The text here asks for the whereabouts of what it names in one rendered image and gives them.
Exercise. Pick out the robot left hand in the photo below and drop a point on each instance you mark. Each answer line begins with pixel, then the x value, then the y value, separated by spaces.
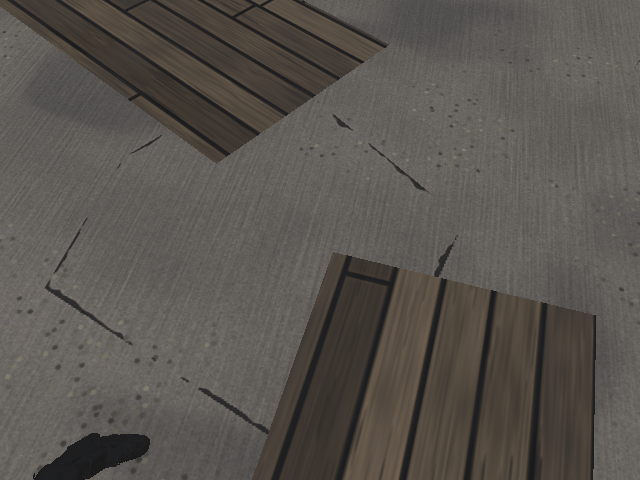
pixel 90 455

